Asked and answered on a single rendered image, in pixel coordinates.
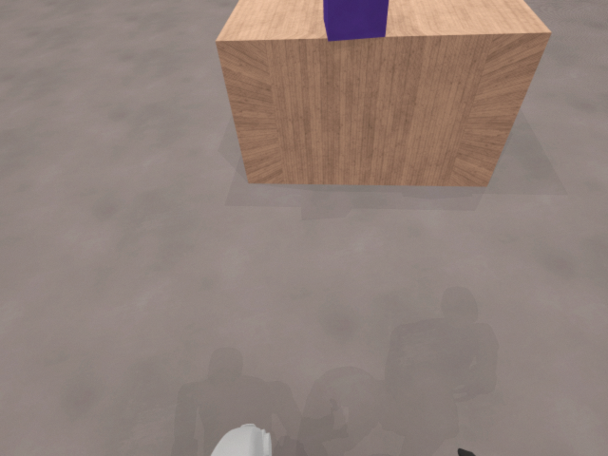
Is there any left robot thigh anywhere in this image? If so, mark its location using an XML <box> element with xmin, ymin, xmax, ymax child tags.
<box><xmin>211</xmin><ymin>427</ymin><xmax>272</xmax><ymax>456</ymax></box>

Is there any pedestal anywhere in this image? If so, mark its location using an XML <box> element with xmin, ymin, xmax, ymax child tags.
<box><xmin>216</xmin><ymin>0</ymin><xmax>552</xmax><ymax>187</ymax></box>

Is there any carton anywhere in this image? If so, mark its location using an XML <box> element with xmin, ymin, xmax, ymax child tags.
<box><xmin>323</xmin><ymin>0</ymin><xmax>389</xmax><ymax>42</ymax></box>

